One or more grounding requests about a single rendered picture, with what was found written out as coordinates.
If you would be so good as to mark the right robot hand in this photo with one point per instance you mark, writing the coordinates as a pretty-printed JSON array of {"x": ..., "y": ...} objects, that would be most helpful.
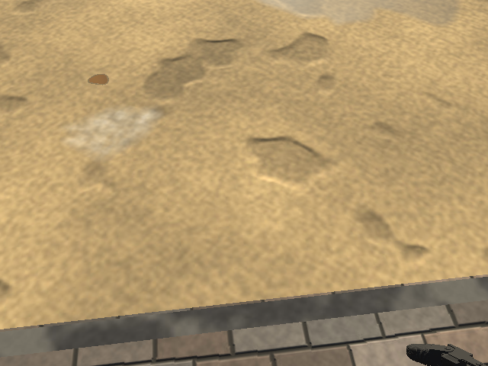
[{"x": 441, "y": 355}]

